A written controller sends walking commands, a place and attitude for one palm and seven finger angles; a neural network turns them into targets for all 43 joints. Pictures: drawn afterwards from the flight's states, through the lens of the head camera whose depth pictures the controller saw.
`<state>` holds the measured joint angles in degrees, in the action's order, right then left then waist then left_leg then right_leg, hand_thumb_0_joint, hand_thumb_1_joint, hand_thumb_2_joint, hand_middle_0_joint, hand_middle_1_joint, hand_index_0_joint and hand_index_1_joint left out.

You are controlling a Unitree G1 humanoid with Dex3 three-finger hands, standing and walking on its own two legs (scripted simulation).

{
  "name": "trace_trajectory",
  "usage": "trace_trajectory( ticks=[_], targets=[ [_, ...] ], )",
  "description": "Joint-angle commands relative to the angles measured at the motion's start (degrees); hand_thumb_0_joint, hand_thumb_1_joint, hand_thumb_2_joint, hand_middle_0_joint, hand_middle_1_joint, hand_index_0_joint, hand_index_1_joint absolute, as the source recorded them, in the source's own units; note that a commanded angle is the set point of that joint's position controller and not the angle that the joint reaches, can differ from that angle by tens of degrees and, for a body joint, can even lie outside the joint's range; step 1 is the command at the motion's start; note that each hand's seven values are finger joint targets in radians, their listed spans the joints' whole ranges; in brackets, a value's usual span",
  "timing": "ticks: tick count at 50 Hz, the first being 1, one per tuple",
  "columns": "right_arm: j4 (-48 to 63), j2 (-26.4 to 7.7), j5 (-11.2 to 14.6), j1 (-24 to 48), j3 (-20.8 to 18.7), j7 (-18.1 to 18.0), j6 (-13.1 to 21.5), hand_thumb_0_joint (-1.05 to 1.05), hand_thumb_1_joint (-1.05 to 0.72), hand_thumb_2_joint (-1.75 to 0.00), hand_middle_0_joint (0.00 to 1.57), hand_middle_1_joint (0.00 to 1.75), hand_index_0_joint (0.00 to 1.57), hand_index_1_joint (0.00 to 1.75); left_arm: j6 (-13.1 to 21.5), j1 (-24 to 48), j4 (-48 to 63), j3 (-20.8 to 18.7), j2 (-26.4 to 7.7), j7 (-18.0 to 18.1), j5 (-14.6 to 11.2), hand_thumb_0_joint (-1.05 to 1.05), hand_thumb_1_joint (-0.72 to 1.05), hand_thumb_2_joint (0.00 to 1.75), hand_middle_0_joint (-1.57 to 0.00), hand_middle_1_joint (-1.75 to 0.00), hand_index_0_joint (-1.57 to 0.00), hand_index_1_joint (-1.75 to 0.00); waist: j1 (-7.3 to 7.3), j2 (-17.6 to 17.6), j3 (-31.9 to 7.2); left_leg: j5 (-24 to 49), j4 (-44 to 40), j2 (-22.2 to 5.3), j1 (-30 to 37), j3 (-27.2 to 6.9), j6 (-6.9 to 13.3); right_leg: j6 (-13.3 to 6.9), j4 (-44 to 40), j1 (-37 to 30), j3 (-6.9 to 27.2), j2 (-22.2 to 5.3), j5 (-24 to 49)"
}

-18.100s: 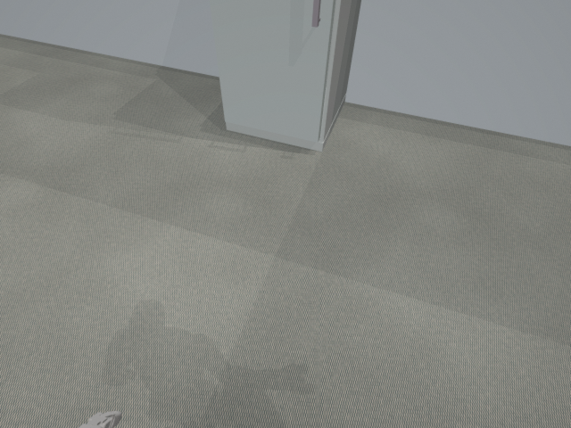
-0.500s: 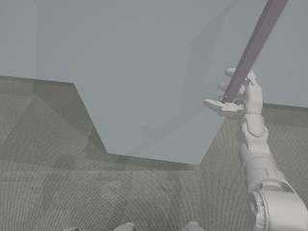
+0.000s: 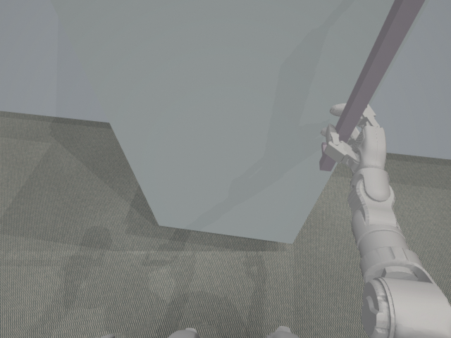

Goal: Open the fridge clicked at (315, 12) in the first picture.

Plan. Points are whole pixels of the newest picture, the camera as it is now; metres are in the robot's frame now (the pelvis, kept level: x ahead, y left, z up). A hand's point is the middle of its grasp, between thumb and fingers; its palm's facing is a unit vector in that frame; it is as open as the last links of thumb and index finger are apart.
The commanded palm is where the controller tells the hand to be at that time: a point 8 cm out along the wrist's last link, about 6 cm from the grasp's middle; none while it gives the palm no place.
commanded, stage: grip the handle and tug to test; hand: right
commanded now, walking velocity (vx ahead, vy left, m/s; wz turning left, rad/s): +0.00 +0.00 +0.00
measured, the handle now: (361, 80) +0.51 -0.15 +0.19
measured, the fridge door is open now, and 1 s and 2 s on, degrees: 0 0 24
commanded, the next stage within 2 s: pull the door a little, standing still in 0.58 s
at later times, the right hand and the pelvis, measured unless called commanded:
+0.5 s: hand (331, 144) +0.45 -0.13 +0.10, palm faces +0.03 +1.00 +0.01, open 5.9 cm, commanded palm +0.40 -0.17 +0.10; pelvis +0.02 +0.00 +0.00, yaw +1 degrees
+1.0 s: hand (332, 145) +0.45 -0.13 +0.10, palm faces +0.00 +1.00 +0.01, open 6.0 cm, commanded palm +0.38 -0.18 +0.10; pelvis +0.05 +0.00 +0.01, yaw +2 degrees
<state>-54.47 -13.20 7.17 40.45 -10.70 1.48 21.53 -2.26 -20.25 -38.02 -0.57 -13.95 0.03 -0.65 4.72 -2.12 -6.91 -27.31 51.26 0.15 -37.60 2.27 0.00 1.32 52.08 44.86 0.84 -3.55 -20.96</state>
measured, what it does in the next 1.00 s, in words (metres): stands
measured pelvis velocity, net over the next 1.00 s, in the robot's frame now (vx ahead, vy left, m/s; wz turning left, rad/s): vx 0.05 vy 0.00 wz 0.03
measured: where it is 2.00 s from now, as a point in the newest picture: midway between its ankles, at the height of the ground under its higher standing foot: outside the picture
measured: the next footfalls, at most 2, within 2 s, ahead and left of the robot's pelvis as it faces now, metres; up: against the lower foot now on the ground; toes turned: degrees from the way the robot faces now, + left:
left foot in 1.66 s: +0.27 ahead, +0.04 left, +0.00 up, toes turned +1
right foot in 1.90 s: +0.16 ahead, -0.05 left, +0.00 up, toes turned -17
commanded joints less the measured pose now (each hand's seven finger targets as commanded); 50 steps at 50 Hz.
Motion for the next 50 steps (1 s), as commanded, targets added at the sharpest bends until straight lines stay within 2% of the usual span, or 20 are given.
trace_trajectory(
  ticks=[1, 5, 7, 8, 11, 15, 17, 20, 23, 27, 30, 31, 34, 36, 37, 39, 42, 44, 45, 50],
  targets=[
    [13.15, -6.12, 0.02, 24.07, 0.35, 1.68, 3.62, 0.0, -0.9, -0.9, 0.45, 1.4, 0.45, 1.4, 1.76, -3.78, 5.49, -3.16, -8.2, 0.37, -0.01, 0.0, 0.9, 0.9, -0.2, -0.3, -0.2, -0.3, 1.71, 1.37, -20.29, 21.37, -8.07, 2.79, 0.84, 0.31, 0.56, -2.73, -4.72, -21.94, 0.11, 3.2, 13.71],
    [12.91, -8.4, 0.11, 22.67, -1.38, 2.06, 3.27, 0.0, -0.9, -0.9, 0.45, 1.4, 0.45, 1.4, 1.31, -3.71, 5.69, -3.11, -8.37, 0.63, 0.04, 0.0, 0.9, 0.9, -0.2, -0.3, -0.2, -0.3, 1.52, 2.39, -19.22, 22.79, -8.21, 2.66, 2.68, -0.11, 0.57, -2.92, -4.62, -20.28, -0.2, 3.35, 13.87],
    [13.26, -7.53, 0.24, 22.38, -0.86, 2.21, 3.21, 0.0, -0.9, -0.9, 0.45, 1.4, 0.45, 1.4, 1.3, -3.32, 5.88, -3.06, -8.11, 0.65, -0.16, 0.0, 0.9, 0.9, -0.2, -0.3, -0.2, -0.3, 1.43, 1.08, -19.14, 22.23, -8.2, 2.66, 1.84, -0.03, 0.53, -2.73, -4.74, -20.85, -0.36, 3.21, 13.64],
    [13.57, -5.22, 0.32, 23.24, 1.24, 2.41, 3.06, 0.0, -0.9, -0.9, 0.45, 1.4, 0.45, 1.4, 1.35, -3.1, 6.01, -2.88, -7.88, 0.53, -0.23, 0.0, 0.9, 0.9, -0.2, -0.3, -0.2, -0.3, 1.97, 0.23, -18.26, 21.63, -8.29, 2.74, 0.74, 0.26, 0.54, -2.64, -4.92, -21.3, -0.2, 3.2, 13.42],
    [13.87, -7.59, 0.47, 20.0, -1.35, 2.25, 2.91, 0.0, -0.9, -0.9, 0.45, 1.4, 0.45, 1.4, 1.29, -3.43, 6.27, -3.12, -8.24, 0.49, -0.15, 0.0, 0.9, 0.9, -0.2, -0.3, -0.2, -0.3, 0.88, 1.84, -19.67, 22.99, -8.06, 2.67, 2.53, 0.14, 0.56, -2.7, -5.01, -21.05, -0.34, 3.18, 14.56],
    [16.41, -3.65, 0.68, 17.34, 1.7, 2.51, 2.26, 0.0, -0.9, -0.9, 0.45, 1.4, 0.45, 1.4, 1.37, -2.81, 7.08, -3.24, -7.87, 0.27, -0.2, 0.0, 0.9, 0.9, -0.2, -0.3, -0.2, -0.3, 0.82, 0.15, -19.54, 22.89, -8.1, 2.78, 2.07, 0.51, 0.76, -2.58, -4.97, -22.69, -0.43, 3.14, 15.52],
    [17.86, -4.29, 0.75, 14.99, 1.15, 2.25, 1.88, 0.0, -0.9, -0.9, 0.45, 1.4, 0.45, 1.4, 1.4, -2.63, 7.28, -3.33, -7.99, 0.07, -0.26, 0.0, 0.9, 0.9, -0.2, -0.3, -0.2, -0.3, 0.33, -0.21, -20.28, 23.98, -7.93, 2.82, 2.54, 0.52, 0.7, -2.52, -5.0, -23.16, -0.53, 3.01, 16.49],
    [19.61, -3.53, 0.82, 11.02, 1.62, 2.21, 1.16, 0.0, -0.9, -0.9, 0.45, 1.4, 0.45, 1.4, 1.36, -2.67, 8.04, -3.38, -8.03, -0.03, -0.16, 0.0, 0.9, 0.9, -0.2, -0.3, -0.2, -0.3, -0.01, 2.45, -20.35, 26.75, -7.85, 2.84, 4.81, 0.63, 0.65, -2.76, -5.05, -22.61, -0.73, 3.12, 18.51],
    [21.8, -2.51, 0.94, 9.41, 2.46, 2.27, 0.33, 0.0, -0.9, -0.9, 0.45, 1.4, 0.45, 1.4, 1.35, -2.2, 8.62, -3.44, -7.82, -0.21, -0.38, 0.0, 0.9, 0.9, -0.2, -0.3, -0.2, -0.3, -0.11, 2.44, -19.98, 27.88, -8.06, 2.85, 4.83, 0.56, 0.4, -2.79, -5.27, -22.93, -1.01, 3.08, 18.8],
    [24.87, -4.12, 1.11, 2.4, 0.78, 2.4, -0.69, 0.0, -0.9, -0.9, 0.45, 1.4, 0.45, 1.4, 1.2, -2.02, 9.46, -3.48, -7.76, -0.34, -0.35, 0.0, 0.9, 0.9, -0.2, -0.3, -0.2, -0.3, -1.6, 3.01, -20.43, 32.64, -7.67, 2.67, 8.34, 0.35, 0.46, -2.89, -5.38, -22.62, -1.68, 3.17, 22.25],
    [28.78, -3.02, 1.53, -0.12, 2.16, 2.99, -1.33, 0.0, -0.9, -0.9, 0.45, 1.4, 0.45, 1.4, 1.18, -1.68, 10.23, -3.38, -7.47, -0.41, -0.32, 0.0, 0.9, 0.9, -0.2, -0.3, -0.2, -0.3, -1.82, 1.81, -20.76, 35.66, -7.58, 2.51, 10.15, 0.37, 0.48, -2.94, -5.39, -23.59, -2.07, 3.33, 24.9],
    [29.73, -4.41, 1.88, -1.92, 0.37, 2.88, -1.55, 0.0, -0.9, -0.9, 0.45, 1.4, 0.45, 1.4, 1.17, -1.44, 10.42, -3.41, -7.41, -0.49, -0.43, 0.0, 0.9, 0.9, -0.2, -0.3, -0.2, -0.3, -2.62, 1.67, -20.89, 37.32, -7.56, 2.44, 11.02, 0.24, 0.46, -2.86, -5.49, -23.38, -2.2, 3.28, 25.98],
    [31.64, -3.8, 1.86, -3.95, 1.32, 3.2, -2.56, 0.0, -0.9, -0.9, 0.45, 1.4, 0.45, 1.4, 0.92, -1.01, 10.93, -3.28, -7.29, -0.45, -0.5, 0.0, 0.9, 0.9, -0.2, -0.3, -0.2, -0.3, -2.35, 2.29, -19.44, 38.79, -7.75, 2.37, 11.9, 0.25, 0.32, -2.81, -5.96, -23.01, -2.37, 3.26, 26.63],
    [30.0, -7.22, 1.18, 5.12, -0.89, 2.42, -2.6, 0.0, -0.9, -0.9, 0.45, 1.4, 0.45, 1.4, 0.59, -1.72, 9.48, -3.18, -7.67, 0.14, -0.35, 0.0, 0.9, 0.9, -0.2, -0.3, -0.2, -0.3, -0.54, 2.22, -18.26, 38.31, -7.86, 2.43, 10.05, -0.13, 0.12, -2.92, -5.43, -22.69, -1.99, 3.3, 25.69],
    [28.34, -6.07, 1.06, 4.93, -0.38, 2.33, -2.88, 0.0, -0.9, -0.9, 0.45, 1.4, 0.45, 1.4, 0.51, -1.82, 9.11, -3.28, -7.4, 0.22, -0.33, 0.0, 0.9, 0.9, -0.2, -0.3, -0.2, -0.3, -0.25, 1.76, -17.41, 38.0, -7.9, 2.43, 9.25, -0.15, 0.11, -2.86, -5.15, -22.69, -2.08, 3.31, 25.66],
    [28.63, -4.4, 1.4, 0.43, 0.16, 2.62, -3.11, 0.0, -0.9, -0.9, 0.45, 1.4, 0.45, 1.4, 0.61, -1.8, 9.56, -3.31, -7.3, 0.07, -0.27, 0.0, 0.9, 0.9, -0.2, -0.3, -0.2, -0.3, -1.22, 2.45, -18.35, 38.93, -7.67, 2.33, 9.97, 0.12, 0.26, -2.76, -5.23, -23.49, -1.94, 3.17, 27.87],
    [32.63, -3.77, 2.03, -3.75, 0.45, 2.99, -3.09, 0.0, -0.9, -0.9, 0.45, 1.4, 0.45, 1.4, 0.74, -1.24, 10.24, -3.37, -6.97, -0.2, -0.19, 0.0, 0.9, 0.9, -0.2, -0.3, -0.2, -0.3, -2.51, 0.34, -22.02, 42.21, -7.28, 1.95, 12.08, 0.11, 0.24, -2.66, -5.12, -26.29, -2.21, 3.17, 32.37],
    [34.59, -3.55, 2.24, -7.16, 0.71, 3.13, -3.39, 0.0, -0.9, -0.9, 0.45, 1.4, 0.45, 1.4, 0.71, -0.72, 10.94, -3.29, -6.84, -0.4, -0.21, 0.0, 0.9, 0.9, -0.2, -0.3, -0.2, -0.3, -3.42, 0.69, -22.42, 42.89, -7.26, 1.98, 13.55, 0.28, 0.35, -2.6, -5.53, -26.61, -2.15, 3.06, 33.77],
    [35.97, -3.55, 2.46, -9.19, 0.89, 3.21, -3.35, 0.0, -0.9, -0.9, 0.45, 1.4, 0.45, 1.4, 0.76, -0.69, 11.57, -3.24, -6.9, -0.47, -0.08, 0.0, 0.9, 0.9, -0.2, -0.3, -0.2, -0.3, -3.58, 2.54, -22.55, 44.07, -7.23, 1.92, 15.17, 0.38, 0.35, -2.83, -5.63, -25.94, -2.13, 3.21, 34.28],
    [42.08, -2.59, 3.17, -19.98, 1.9, 3.74, -3.8, 0.0, -0.9, -0.9, 0.45, 1.4, 0.45, 1.4, 0.99, 1.39, 14.16, -2.94, -6.53, -0.88, -0.32, 0.0, 0.9, 0.9, -0.2, -0.3, -0.2, -0.3, -5.24, 3.29, -20.63, 45.51, -8.22, 1.63, 19.1, 0.26, 0.3, -2.93, -7.45, -24.45, -2.97, 3.43, 32.29]
  ],
)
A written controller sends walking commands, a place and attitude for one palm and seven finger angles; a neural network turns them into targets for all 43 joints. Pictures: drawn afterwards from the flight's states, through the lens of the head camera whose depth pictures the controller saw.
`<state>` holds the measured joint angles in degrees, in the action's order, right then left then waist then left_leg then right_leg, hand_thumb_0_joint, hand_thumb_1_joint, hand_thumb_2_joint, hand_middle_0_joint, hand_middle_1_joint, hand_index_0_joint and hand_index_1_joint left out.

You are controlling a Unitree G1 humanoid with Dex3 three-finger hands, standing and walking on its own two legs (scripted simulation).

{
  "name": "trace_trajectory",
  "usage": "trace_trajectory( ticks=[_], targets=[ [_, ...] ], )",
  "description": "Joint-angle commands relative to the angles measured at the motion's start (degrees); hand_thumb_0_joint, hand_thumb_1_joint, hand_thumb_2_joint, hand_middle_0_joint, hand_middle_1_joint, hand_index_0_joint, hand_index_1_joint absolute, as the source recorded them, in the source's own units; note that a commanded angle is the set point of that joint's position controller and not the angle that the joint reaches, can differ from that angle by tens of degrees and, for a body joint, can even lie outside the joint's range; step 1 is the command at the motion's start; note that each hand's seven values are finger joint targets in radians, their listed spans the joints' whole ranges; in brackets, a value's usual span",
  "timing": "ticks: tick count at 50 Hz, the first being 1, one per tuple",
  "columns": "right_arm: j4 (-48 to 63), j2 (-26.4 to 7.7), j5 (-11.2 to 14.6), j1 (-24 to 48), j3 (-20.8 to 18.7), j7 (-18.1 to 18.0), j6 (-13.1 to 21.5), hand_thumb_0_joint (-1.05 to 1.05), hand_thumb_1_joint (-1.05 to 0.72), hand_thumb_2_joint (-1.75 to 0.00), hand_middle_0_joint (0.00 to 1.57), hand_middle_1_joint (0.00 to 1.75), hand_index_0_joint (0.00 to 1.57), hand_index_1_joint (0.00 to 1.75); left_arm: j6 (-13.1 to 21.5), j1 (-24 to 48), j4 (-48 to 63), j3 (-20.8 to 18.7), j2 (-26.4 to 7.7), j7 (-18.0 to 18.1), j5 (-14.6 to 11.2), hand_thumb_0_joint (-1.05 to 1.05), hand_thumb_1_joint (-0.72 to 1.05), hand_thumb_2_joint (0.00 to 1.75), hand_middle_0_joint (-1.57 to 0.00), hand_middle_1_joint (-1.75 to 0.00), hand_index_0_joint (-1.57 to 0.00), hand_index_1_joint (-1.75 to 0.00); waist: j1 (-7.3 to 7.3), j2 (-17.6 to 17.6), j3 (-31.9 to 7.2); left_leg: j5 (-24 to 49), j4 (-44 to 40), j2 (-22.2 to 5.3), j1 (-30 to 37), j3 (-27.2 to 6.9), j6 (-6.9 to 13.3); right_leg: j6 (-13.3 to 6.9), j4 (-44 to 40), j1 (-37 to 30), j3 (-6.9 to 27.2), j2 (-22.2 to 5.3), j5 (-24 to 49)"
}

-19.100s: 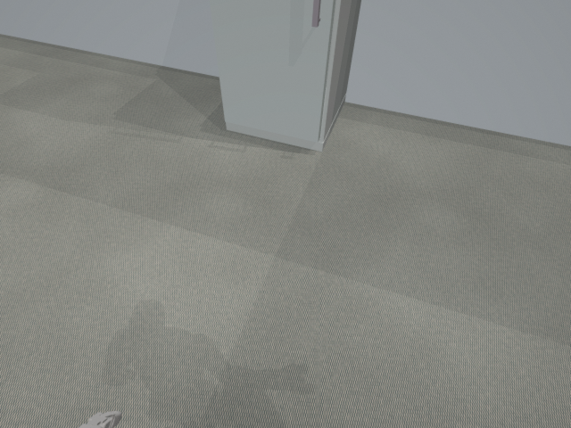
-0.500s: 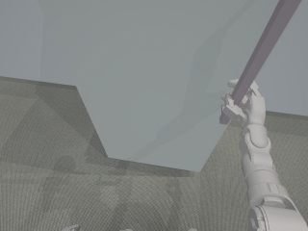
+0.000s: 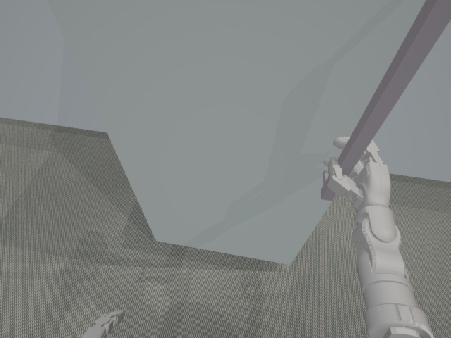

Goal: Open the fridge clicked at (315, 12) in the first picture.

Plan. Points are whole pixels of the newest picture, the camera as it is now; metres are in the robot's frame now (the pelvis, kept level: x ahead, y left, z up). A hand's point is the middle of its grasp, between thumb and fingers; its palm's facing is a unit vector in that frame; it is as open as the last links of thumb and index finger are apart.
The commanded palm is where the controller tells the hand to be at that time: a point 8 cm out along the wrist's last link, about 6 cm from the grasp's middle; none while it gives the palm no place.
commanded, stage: pull the door a little, standing still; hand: right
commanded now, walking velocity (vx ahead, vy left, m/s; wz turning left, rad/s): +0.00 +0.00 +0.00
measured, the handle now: (365, 116) +0.46 -0.16 +0.18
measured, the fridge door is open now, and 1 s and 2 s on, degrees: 0 24 83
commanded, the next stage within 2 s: walk backward, drawing the door open in 0.22 s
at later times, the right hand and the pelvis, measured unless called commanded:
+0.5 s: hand (324, 231) +0.29 -0.11 +0.08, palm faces -0.13 +0.98 -0.15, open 6.2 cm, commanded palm +0.27 -0.17 +0.08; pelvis +0.09 -0.01 +0.04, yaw +1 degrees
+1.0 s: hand (289, 280) +0.21 -0.05 +0.08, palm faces +0.40 +0.88 -0.26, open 6.3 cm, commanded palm +0.16 -0.09 +0.08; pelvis +0.04 +0.15 +0.02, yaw -18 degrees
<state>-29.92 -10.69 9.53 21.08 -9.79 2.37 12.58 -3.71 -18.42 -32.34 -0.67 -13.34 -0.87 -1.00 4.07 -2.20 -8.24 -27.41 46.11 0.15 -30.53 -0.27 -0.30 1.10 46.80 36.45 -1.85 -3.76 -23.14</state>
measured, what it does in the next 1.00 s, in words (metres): steps to the left, turning right: left foot, then right foot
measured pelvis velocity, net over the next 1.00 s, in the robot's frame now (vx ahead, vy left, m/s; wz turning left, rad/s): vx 0.04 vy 0.15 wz -0.31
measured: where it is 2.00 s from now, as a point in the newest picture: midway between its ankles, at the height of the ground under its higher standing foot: outside the picture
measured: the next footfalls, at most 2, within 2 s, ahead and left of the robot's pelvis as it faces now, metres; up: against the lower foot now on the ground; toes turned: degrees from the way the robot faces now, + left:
left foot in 0.66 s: +0.23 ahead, +0.03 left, +0.00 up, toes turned -1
right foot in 0.90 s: +0.11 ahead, -0.05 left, +0.00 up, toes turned -18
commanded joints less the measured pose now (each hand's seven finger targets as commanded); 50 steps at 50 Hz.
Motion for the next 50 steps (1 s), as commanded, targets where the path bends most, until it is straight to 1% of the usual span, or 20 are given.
trace_trajectory(
  ticks=[1, 13, 16, 17, 19, 20, 22, 27, 31, 34, 36, 37, 39, 41, 43, 44, 45, 46, 47, 50],
  targets=[
    [19.17, -4.79, 1.02, -2.93, 0.94, 2.91, 5.19, 0.0, -0.9, -0.9, 0.45, 1.4, 0.45, 1.4, 2.54, 0.07, 8.91, -2.79, -6.92, -0.06, -0.18, 0.0, 0.9, 0.9, -0.2, -0.3, -0.2, -0.3, -4.74, 4.23, -18.96, 47.08, -3.17, 1.5, 12.39, 2.73, 0.42, -2.71, -2.56, -16.22, -0.45, 3.41, 35.36],
    [50.16, 0.67, 3.07, -44.22, 5.97, 2.58, 4.4, 0.0, -0.9, -0.9, 0.45, 1.4, 0.45, 1.4, 4.63, 6.04, 15.55, -1.92, -4.7, -1.49, -0.29, 0.0, 0.9, 0.9, -0.2, -0.3, -0.2, -0.3, -8.07, 0.99, -10.89, 45.52, -4.83, 0.9, 17.01, 4.56, 0.96, -1.91, -6.66, -16.84, -0.54, 3.2, 35.58],
    [59.85, 1.7, 2.0, -51.93, 8.2, 0.98, 4.15, 0.0, -0.9, -0.9, 0.45, 1.4, 0.45, 1.4, 5.36, 6.38, 16.97, -2.01, -4.28, -1.47, 0.1, 0.0, 0.9, 0.9, -0.2, -0.3, -0.2, -0.3, -6.86, 2.31, -9.29, 52.28, -4.37, -0.06, 18.18, 4.84, 0.52, -1.99, -5.74, -16.68, -0.19, 3.27, 39.23],
    [59.34, -15.46, -6.36, -20.58, 0.01, -3.08, 3.47, 0.0, -0.9, -0.9, 0.45, 1.4, 0.45, 1.4, 4.43, 4.09, 11.67, -1.49, -6.66, 2.27, 0.45, 0.0, 0.9, 0.9, -0.2, -0.3, -0.2, -0.3, -2.15, 3.18, -8.98, 56.7, -7.88, -2.62, 23.06, 2.11, -0.85, -3.17, -8.67, -20.84, -0.87, 4.3, 39.74],
    [53.18, -3.78, -7.1, -35.94, 7.82, -4.98, -0.13, 0.0, -0.9, -0.9, 0.45, 1.4, 0.45, 1.4, 4.75, 4.22, 12.53, -1.32, -5.2, 4.2, 1.31, 0.0, 0.9, 0.9, -0.2, -0.3, -0.2, -0.3, -1.57, 1.13, -7.44, 55.98, -6.08, -1.77, 19.89, 5.63, -2.36, -3.18, -10.82, -25.87, 0.59, 3.67, 52.75],
    [55.14, -3.16, -7.03, -38.77, 9.75, -4.65, -1.24, 0.0, -0.9, -0.9, 0.45, 1.4, 0.45, 1.4, 4.97, 4.5, 13.03, -1.39, -6.14, 4.63, 1.15, 0.0, 0.9, 0.9, -0.2, -0.3, -0.2, -0.3, -1.07, -4.66, -7.3, 50.26, -1.44, 0.26, 12.62, 6.87, -3.5, -4.22, -12.85, -35.23, 2.5, 2.98, 66.59],
    [55.51, -0.66, -7.78, -40.78, 14.39, -4.46, -2.69, 0.0, -0.9, -0.9, 0.45, 1.4, 0.45, 1.4, 5.09, 4.38, 11.65, -1.47, -6.24, 3.77, 3.17, 0.0, 0.9, 0.9, -0.2, -0.3, -0.2, -0.3, 0.43, -18.15, -3.29, 4.85, 9.3, 4.36, -10.15, 6.51, -2.3, -6.94, -15.77, -53.32, 13.13, -3.77, 89.02],
    [56.09, 0.72, -8.37, -47.1, 15.69, -6.46, -6.6, 0.0, -0.9, -0.9, 0.45, 1.4, 0.45, 1.4, 5.06, 6.67, 12.19, -0.55, -3.98, 4.25, 3.44, 0.0, 0.9, 0.9, -0.2, -0.3, -0.2, -0.3, -0.71, -3.46, -0.32, 7.02, -7.54, 2.3, -5.77, 5.46, -0.62, -5.25, -17.58, -50.99, 14.86, -4.35, 74.3],
    [59.19, -2.11, -7.65, -50.49, 12.98, -7.0, -7.61, 0.0, -0.9, -0.9, 0.45, 1.4, 0.45, 1.4, 5.06, 10.84, 13.7, 0.94, -2.39, 5.28, 2.68, 0.0, 0.9, 0.9, -0.2, -0.3, -0.2, -0.3, -2.69, -5.05, -1.16, 30.15, -18.53, 0.11, 16.8, 2.51, 0.21, -2.94, -20.84, -35.03, 11.29, -2.65, 61.23],
    [55.61, -2.14, -7.39, -54.23, 11.69, -6.95, -8.11, 0.0, -0.9, -0.9, 0.45, 1.4, 0.45, 1.4, 6.0, 13.36, 15.39, 1.67, -1.62, 6.41, 2.38, 0.0, 0.9, 0.9, -0.2, -0.3, -0.2, -0.3, -4.66, 5.74, 0.67, 62.82, -18.42, -8.17, 33.46, -4.3, 0.99, -1.86, -11.83, -13.41, 7.18, 3.69, 14.27],
    [48.84, 0.38, -7.85, -54.15, 10.85, -6.24, -6.28, 0.0, -0.9, -0.9, 0.45, 1.4, 0.45, 1.4, 7.05, 9.27, 13.67, 0.03, -1.86, 6.25, 1.0, 0.0, 0.9, 0.9, -0.2, -0.3, -0.2, -0.3, -5.19, 24.51, -1.3, 69.49, -22.44, -13.52, 30.55, -5.63, -6.47, -2.46, 9.52, -11.9, 6.1, 8.75, -6.05],
    [48.07, 0.58, -8.42, -52.32, 10.65, -5.76, -4.82, 0.0, -0.9, -0.9, 0.45, 1.4, 0.45, 1.4, 7.09, 9.48, 12.85, -0.26, -2.41, 6.22, 1.33, 0.0, 0.9, 0.9, -0.2, -0.3, -0.2, -0.3, -4.22, 25.41, -1.59, 65.42, -24.7, -13.18, 28.25, -2.75, -12.73, -2.11, 13.96, -12.03, 5.47, 9.5, -5.86],
    [47.83, 0.79, -9.26, -50.32, 10.32, -5.08, -3.6, 0.0, -0.9, -0.9, 0.45, 1.4, 0.45, 1.4, 6.8, 10.38, 10.08, -0.66, -1.46, 6.23, 1.04, 0.0, 0.9, 0.9, -0.2, -0.3, -0.2, -0.3, -2.78, 23.52, -2.15, 54.11, -30.31, -8.27, 20.59, 5.95, -20.72, -1.03, 10.86, -19.69, -2.1, 9.92, -6.06],
    [49.91, 1.55, -9.79, -44.64, 11.69, -4.9, -4.57, 0.0, -0.9, -0.9, 0.45, 1.4, 0.45, 1.4, 5.89, 12.61, 9.47, -0.49, -1.56, 6.31, 1.03, 0.0, 0.9, 0.9, -0.2, -0.3, -0.2, -0.3, -1.5, 19.15, -1.41, 42.65, -30.85, -5.93, 18.85, 10.06, -11.18, -1.49, -0.92, -23.53, -6.93, 8.3, -7.5],
    [51.03, 1.41, -10.09, -41.49, 11.69, -5.33, -4.36, 0.0, -0.9, -0.9, 0.45, 1.4, 0.45, 1.4, 5.91, 10.72, 7.94, 0.16, -2.7, 6.54, 0.98, 0.0, 0.9, 0.9, -0.2, -0.3, -0.2, -0.3, 2.17, 5.78, 2.33, 29.95, -18.91, 1.37, 13.49, 13.99, -10.51, -3.5, -26.56, -28.82, -4.7, 4.76, 2.22],
    [50.29, 1.56, -9.57, -42.31, 11.94, -5.46, -3.98, 0.0, -0.9, -0.9, 0.45, 1.4, 0.45, 1.4, 6.9, 10.41, 8.56, -0.12, -4.09, 6.18, 1.55, 0.0, 0.9, 0.9, -0.2, -0.3, -0.2, -0.3, 3.5, -18.07, 5.86, 13.12, 12.57, 7.03, 6.96, 9.77, -12.75, -9.65, -43.34, -22.82, 15.9, -8.77, 5.85],
    [50.85, -3.07, -11.29, -46.0, 8.23, -7.21, -3.61, 0.0, -0.9, -0.9, 0.45, 1.4, 0.45, 1.4, 8.04, 13.58, 9.51, -0.98, -2.75, 5.78, 4.18, 0.0, 0.9, 0.9, -0.2, -0.3, -0.2, -0.3, -1.52, -20.56, 3.68, -3.26, 39.1, -0.31, 5.46, -8.94, -5.93, -15.8, -39.91, -10.0, 40.37, -26.17, 6.28],
    [53.08, -2.11, -12.62, -47.17, 9.28, -7.58, -4.05, 0.0, -0.9, -0.9, 0.45, 1.4, 0.45, 1.4, 7.35, 15.88, 9.1, 0.09, -0.58, 5.81, 4.31, 0.0, 0.9, 0.9, -0.2, -0.3, -0.2, -0.3, -3.01, -8.29, 5.45, -0.62, 44.45, -2.8, 9.37, -17.68, -1.48, -16.58, -37.28, 0.17, 42.99, -28.09, 3.35],
    [59.83, -5.07, -11.98, -41.27, 7.58, -8.56, -5.04, 0.0, -0.9, -0.9, 0.45, 1.4, 0.45, 1.4, 6.39, 21.36, 9.13, -2.4, -4.05, 5.27, 3.23, 0.0, 0.9, 0.9, -0.2, -0.3, -0.2, -0.3, -5.16, -4.54, 5.67, -0.88, 37.99, -0.63, 10.3, -18.74, -1.23, -16.03, -36.11, -0.71, 39.05, -26.54, -0.22],
    [55.35, -1.79, -10.69, -42.23, 6.83, -9.63, -5.92, 0.0, -0.9, -0.9, 0.45, 1.4, 0.45, 1.4, 10.71, 17.28, 8.42, -2.08, -3.78, 5.24, 2.9, 0.0, 0.9, 0.9, -0.2, -0.3, -0.2, -0.3, -6.28, -6.77, 13.31, -1.65, 4.12, 0.08, 15.58, -6.27, -1.33, -8.62, -29.02, 3.92, 18.01, -11.47, -6.8]
  ],
)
